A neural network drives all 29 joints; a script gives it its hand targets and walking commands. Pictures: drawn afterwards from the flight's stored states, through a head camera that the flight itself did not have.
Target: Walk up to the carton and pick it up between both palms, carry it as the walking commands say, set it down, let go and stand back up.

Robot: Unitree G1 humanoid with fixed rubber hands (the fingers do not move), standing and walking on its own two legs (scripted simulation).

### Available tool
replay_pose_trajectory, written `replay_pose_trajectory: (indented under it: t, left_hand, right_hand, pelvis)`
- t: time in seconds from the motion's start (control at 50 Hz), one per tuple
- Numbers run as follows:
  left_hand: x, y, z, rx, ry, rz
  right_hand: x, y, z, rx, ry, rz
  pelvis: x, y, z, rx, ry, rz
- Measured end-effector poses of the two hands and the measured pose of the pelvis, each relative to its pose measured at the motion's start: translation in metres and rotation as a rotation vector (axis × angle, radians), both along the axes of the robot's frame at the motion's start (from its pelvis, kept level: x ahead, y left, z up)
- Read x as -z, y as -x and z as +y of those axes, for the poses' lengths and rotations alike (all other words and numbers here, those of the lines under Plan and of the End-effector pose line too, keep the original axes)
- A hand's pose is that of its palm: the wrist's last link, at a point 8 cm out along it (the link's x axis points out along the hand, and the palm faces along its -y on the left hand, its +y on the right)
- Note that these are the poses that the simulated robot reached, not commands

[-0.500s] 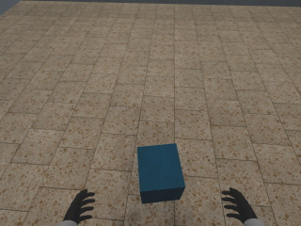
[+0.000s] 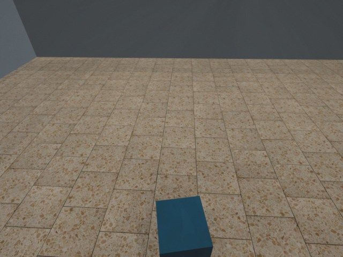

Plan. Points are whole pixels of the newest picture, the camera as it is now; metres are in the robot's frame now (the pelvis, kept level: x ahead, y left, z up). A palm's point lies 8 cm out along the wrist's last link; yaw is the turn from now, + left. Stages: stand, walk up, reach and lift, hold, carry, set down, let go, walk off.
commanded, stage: stand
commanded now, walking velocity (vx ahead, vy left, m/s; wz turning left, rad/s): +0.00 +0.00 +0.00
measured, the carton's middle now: (181, 234) +0.48 -0.04 -0.64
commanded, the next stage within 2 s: none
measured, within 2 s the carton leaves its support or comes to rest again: neither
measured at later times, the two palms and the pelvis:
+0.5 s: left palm out of the picture -0.01 +0.28 -0.12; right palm out of the picture -0.01 -0.27 -0.11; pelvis -0.05 +0.00 +0.00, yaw -1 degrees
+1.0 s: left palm out of the picture -0.03 +0.27 -0.12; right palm out of the picture -0.04 -0.28 -0.12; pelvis -0.07 +0.00 +0.00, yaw -1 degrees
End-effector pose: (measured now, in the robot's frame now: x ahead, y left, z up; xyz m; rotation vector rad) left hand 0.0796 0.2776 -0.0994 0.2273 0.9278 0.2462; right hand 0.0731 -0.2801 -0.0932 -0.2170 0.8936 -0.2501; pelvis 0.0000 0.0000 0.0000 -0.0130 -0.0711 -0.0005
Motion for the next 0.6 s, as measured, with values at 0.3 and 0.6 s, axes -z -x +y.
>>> replay_pose_trajectory:
  t: [0.3,0.6]
  left_hand:
    - [0.014,0.059,-0.005,0.007,0.026,0.127]
    - [0.017,0.101,0.002,-0.012,0.01,0.204]
  right_hand:
    - [0.014,0.052,0.012,0.014,-0.03,0.098]
    - [0.02,0.09,0.003,0.033,-0.023,0.169]
  pelvis:
    - [-0.003,0.034,0.004,0.008,-0.008,-0.025]
    - [-0.003,0.058,0.003,0.016,-0.015,-0.026]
